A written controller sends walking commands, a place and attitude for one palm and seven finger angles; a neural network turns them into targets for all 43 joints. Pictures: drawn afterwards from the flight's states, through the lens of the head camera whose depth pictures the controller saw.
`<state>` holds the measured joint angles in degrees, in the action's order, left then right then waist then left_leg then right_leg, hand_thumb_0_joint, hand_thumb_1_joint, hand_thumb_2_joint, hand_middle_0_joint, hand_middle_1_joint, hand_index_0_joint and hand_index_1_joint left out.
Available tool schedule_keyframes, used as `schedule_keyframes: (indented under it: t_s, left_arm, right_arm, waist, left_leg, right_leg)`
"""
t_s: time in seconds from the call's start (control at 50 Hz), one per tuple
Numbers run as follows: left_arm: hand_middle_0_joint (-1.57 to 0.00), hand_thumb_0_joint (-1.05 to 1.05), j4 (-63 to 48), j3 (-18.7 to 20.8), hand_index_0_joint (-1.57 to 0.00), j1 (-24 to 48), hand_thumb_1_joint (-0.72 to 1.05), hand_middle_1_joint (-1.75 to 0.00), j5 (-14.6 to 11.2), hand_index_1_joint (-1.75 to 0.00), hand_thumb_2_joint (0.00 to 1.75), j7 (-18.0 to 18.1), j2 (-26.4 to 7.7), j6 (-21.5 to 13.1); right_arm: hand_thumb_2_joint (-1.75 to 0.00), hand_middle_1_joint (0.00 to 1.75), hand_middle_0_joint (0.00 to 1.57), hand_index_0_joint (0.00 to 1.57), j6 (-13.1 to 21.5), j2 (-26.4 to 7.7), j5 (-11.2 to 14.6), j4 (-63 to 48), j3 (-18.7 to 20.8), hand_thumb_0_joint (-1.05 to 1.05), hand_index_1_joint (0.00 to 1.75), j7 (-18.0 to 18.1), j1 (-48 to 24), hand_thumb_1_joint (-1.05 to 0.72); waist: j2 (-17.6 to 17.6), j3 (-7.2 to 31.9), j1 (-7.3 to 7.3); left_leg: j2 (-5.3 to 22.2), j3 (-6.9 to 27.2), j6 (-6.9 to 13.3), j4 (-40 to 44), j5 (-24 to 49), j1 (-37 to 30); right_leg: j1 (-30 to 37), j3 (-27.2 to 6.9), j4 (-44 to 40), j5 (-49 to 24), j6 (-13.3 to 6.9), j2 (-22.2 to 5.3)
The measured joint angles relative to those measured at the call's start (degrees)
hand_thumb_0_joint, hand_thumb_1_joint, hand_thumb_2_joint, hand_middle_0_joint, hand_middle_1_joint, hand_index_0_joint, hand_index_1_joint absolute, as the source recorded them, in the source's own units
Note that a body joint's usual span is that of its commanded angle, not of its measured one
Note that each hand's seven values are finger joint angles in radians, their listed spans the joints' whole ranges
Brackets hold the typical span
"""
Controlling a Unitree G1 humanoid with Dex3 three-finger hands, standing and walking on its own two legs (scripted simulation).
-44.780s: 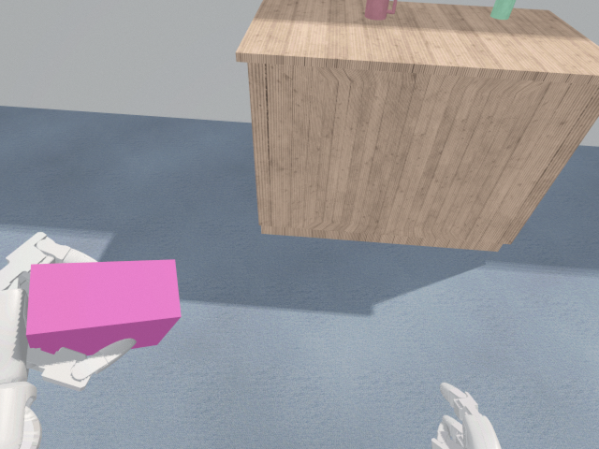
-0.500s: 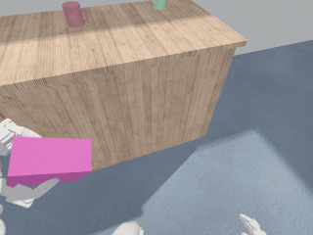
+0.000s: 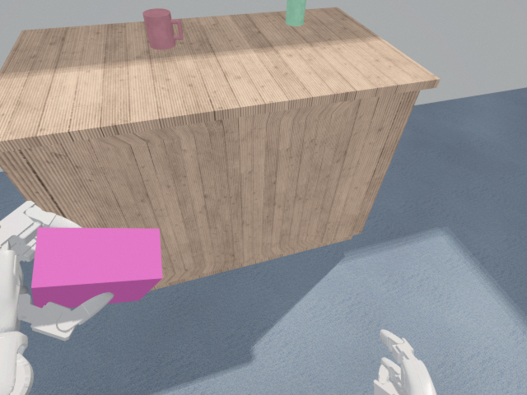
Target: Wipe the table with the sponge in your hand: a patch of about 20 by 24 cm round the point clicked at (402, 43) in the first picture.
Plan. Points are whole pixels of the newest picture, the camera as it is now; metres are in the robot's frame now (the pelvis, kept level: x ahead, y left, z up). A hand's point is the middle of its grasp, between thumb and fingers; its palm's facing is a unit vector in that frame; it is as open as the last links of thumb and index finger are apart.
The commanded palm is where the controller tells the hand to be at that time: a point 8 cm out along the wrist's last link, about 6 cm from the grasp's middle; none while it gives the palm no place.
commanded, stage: stop stepping back and stand still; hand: left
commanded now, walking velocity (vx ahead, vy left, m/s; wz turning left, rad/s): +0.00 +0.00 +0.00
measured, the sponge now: (115, 269) +0.23 +0.21 +0.13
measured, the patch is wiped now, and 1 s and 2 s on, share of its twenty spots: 0.95 0.95 0.95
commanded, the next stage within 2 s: take the last steps up to it in 0.18 s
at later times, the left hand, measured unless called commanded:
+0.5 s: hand (67, 267) +0.21 +0.26 +0.15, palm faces +0.43 -0.82 -0.37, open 10.3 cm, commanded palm +0.16 +0.28 +0.18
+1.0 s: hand (138, 187) +0.33 +0.21 +0.17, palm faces +0.35 -0.84 -0.42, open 10.3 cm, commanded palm +0.27 +0.25 +0.18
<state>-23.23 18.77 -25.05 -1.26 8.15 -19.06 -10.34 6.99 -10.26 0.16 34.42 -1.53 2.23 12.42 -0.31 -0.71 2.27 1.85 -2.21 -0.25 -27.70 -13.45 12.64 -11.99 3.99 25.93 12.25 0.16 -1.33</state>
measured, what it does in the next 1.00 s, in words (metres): walks ahead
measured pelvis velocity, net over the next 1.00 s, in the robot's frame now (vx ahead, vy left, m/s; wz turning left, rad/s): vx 0.10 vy -0.02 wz -0.06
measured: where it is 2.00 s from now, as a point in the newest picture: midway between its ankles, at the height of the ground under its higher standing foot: (286, 379)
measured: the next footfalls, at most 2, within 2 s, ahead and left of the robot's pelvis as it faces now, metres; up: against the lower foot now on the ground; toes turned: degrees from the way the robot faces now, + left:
right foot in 1.12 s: +0.25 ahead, -0.18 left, +0.00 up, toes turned -10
left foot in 1.36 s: +0.31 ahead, +0.08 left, +0.00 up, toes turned +4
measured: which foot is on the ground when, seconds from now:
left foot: down 0.00-1.00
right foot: down 0.00-0.78, up 0.80-1.00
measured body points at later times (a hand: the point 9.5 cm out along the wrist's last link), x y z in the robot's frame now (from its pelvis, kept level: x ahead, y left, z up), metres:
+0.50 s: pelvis +0.00 +0.00 +0.00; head +0.00 +0.01 +0.45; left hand +0.18 +0.30 +0.17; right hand +0.16 -0.23 -0.08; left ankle +0.02 +0.12 -0.74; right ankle +0.02 -0.12 -0.74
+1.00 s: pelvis +0.10 -0.02 +0.00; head +0.13 -0.01 +0.45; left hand +0.30 +0.25 +0.19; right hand +0.24 -0.23 -0.09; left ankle +0.07 +0.10 -0.74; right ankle +0.14 -0.15 -0.68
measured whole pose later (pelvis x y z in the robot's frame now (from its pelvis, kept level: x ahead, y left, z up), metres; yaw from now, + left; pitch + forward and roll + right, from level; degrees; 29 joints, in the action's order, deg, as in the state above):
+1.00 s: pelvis +0.10 -0.02 +0.00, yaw -3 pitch -1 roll -1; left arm -30.3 22.2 -26.9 -1.0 8.0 -21.6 -11.9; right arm 8.1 -7.4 0.0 35.3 -1.6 1.2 13.5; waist 1.2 -4.0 0.1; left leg 4.5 -7.1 -0.3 -29.3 -18.5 9.9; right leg -30.8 4.2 56.2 19.0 -0.7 -2.8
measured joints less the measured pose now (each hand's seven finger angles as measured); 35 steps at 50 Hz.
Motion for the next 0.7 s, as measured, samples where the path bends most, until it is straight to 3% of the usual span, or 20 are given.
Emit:
schedule_keyframes:
  t_s: [0.08,0.3,0.4,0.5,0.6,0.7]
  left_arm:
    - [-0.71,-0.01,0.1,-0.6,-0.74,1.4,-0.54,-1.34,0.4,-1.32,1.06,0.1,0.7,1.1]
    - [-0.71,-0.01,-2.0,0.2,-0.74,-0.2,-0.54,-1.34,-0.1,-1.32,1.06,0.2,-1.0,1.1]
    - [-0.71,-0.01,-1.9,0.3,-0.74,-1.6,-0.54,-1.34,-0.3,-1.32,1.06,0.2,-1.3,1.2]
    - [-0.71,-0.01,-1.1,0.2,-0.74,-1.3,-0.54,-1.34,0.3,-1.32,1.06,0.6,-0.7,1.7]
    - [-0.71,-0.01,-1.6,0.9,-0.74,-0.9,-0.54,-1.34,0.6,-1.32,1.06,0.8,-0.4,1.1]
    - [-0.71,-0.01,-2.7,-0.4,-0.74,1.1,-0.54,-1.34,0.6,-1.32,1.06,0.7,0.2,-0.5]
  right_arm:
    - [-0.9,0.3,0.2,0.2,-0.1,0.4,-0.2,0.2,-0.6,0.01,0.3,0.1,0.4,-0.91]
    - [-0.9,0.3,0.2,0.2,-0.5,-0.2,0.0,0.2,-0.1,0.01,0.3,-0.1,1.2,-0.9]
    - [-0.9,0.3,0.2,0.2,-1.1,-1.0,0.1,0.4,0.6,0.01,0.3,0.3,1.4,-0.91]
    - [-0.9,0.3,0.2,0.2,-1.5,-1.2,0.3,0.3,1.0,0.01,0.3,1.1,2.6,-0.91]
    - [-0.9,0.3,0.2,0.2,-1.4,-0.9,0.1,0.8,0.8,0.01,0.3,1.1,3.1,-0.91]
    - [-0.9,0.3,0.2,0.2,-1.6,-1.6,0.6,2.5,1.4,0.01,0.3,0.4,2.8,-0.91]
  waist:
    - [0.6,-0.6,0.37]
    - [0.5,-1.1,-1.34]
    - [0.5,-0.4,-1.46]
    - [0.4,0.8,-1.88]
    - [0.0,1.0,-1.88]
    - [0.0,0.2,-1.07]
  left_leg:
    - [-0.5,0.0,0.4,1.3,1.0,-0.3]
    - [-0.4,0.2,0.5,1.8,1.5,-0.1]
    - [-0.2,-0.2,0.6,0.8,0.8,0.2]
    - [0.0,0.5,0.8,-2.6,-1.9,1.3]
    - [0.8,1.4,0.0,-7.7,-5.5,2.3]
    - [0.4,0.6,0.8,-19.6,-11.8,6.5]
  right_leg:
    - [0.3,0.0,-1.2,-1.0,0.4,-0.5]
    - [0.9,0.2,-3.2,-2.3,0.5,-0.2]
    - [0.3,-0.2,-2.0,-1.6,0.4,-0.1]
    - [-1.2,-1.4,3.1,4.3,-0.5,1.1]
    - [-1.7,-1.4,7.0,4.9,-1.3,2.2]
    - [-1.2,-1.0,9.4,8.4,-2.3,2.6]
